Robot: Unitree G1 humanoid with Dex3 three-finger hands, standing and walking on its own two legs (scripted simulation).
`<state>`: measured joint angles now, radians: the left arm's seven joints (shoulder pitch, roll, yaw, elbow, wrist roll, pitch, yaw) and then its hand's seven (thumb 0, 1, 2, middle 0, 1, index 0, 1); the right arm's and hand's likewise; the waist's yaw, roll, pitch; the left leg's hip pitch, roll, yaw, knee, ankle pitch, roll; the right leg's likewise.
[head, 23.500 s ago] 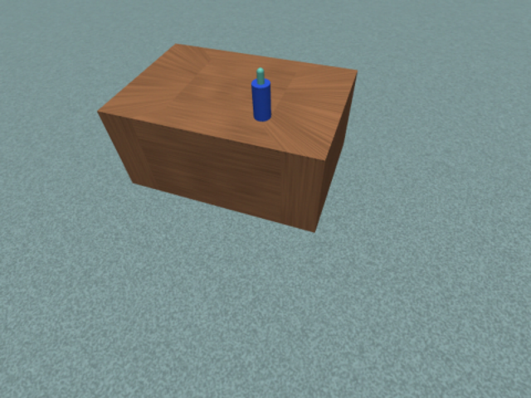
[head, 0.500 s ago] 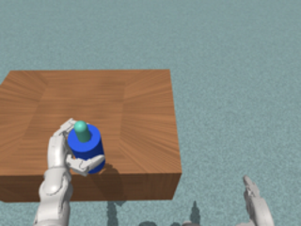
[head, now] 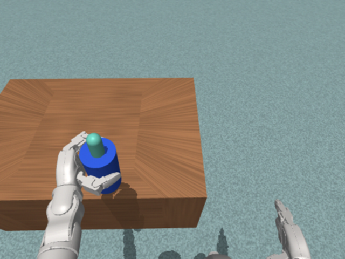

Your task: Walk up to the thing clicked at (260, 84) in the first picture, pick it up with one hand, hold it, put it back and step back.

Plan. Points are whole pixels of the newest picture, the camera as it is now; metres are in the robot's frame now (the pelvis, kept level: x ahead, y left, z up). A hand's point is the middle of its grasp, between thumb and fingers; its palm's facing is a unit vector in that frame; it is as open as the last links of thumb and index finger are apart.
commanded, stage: crouch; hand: left
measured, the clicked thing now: (101, 162) +0.33 +0.17 +0.05
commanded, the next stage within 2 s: lower in 1.20 s
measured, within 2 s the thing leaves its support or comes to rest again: neither
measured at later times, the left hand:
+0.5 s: hand (114, 154) +0.42 +0.17 -0.07, palm faces +0.06 -1.00 -0.01, open 10.2 cm
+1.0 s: hand (122, 147) +0.48 +0.17 -0.12, palm faces +0.08 -1.00 -0.01, open 10.3 cm
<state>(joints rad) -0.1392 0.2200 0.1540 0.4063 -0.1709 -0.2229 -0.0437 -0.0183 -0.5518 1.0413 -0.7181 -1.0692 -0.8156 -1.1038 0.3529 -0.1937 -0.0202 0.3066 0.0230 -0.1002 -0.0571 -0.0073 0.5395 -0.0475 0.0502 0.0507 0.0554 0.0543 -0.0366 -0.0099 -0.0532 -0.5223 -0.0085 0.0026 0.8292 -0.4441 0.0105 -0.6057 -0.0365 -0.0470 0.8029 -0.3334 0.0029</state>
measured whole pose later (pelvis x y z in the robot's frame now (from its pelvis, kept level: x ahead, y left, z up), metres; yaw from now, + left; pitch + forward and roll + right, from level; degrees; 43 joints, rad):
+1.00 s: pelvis -0.03 +0.00 -0.10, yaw -1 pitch +29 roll -3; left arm -0.79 0.49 0.41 1.18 -0.04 -0.53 -0.06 -0.01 -0.50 0.98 -0.71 -1.05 -0.80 -1.08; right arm 0.35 -0.27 -0.03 -0.09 -0.05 -0.05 0.05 -0.01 0.51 -0.05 0.06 0.05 0.06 0.05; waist -0.30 -0.03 -0.14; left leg -1.28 0.02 -0.02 1.38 -0.61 0.01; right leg -1.34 -0.02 -0.07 1.28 -0.44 0.00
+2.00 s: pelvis -0.05 +0.01 -0.15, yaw -3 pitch +33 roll -4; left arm -0.91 0.65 0.44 1.28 0.03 -0.53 -0.05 -0.01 -0.50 0.99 -0.71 -1.06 -0.80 -1.09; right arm 0.31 -0.30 -0.05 -0.20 -0.06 -0.04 0.06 -0.01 0.51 -0.05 0.06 0.05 0.06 0.05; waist -0.41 -0.03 -0.15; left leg -1.52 0.02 -0.04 1.57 -0.64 0.02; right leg -1.56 -0.02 -0.08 1.44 -0.46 0.00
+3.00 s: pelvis -0.05 +0.01 -0.12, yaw -3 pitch +31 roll -5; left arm -1.03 0.79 0.51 1.24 0.02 -0.43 -0.12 -0.02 -0.61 0.00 -0.11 -0.04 -0.11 -0.04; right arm 0.38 -0.30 -0.02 -0.24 -0.04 -0.01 0.03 -0.01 0.51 -0.05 0.06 0.05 0.07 0.06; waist -0.41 -0.05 -0.13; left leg -1.40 0.03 -0.04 1.47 -0.61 0.02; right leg -1.45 -0.01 -0.08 1.32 -0.42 0.00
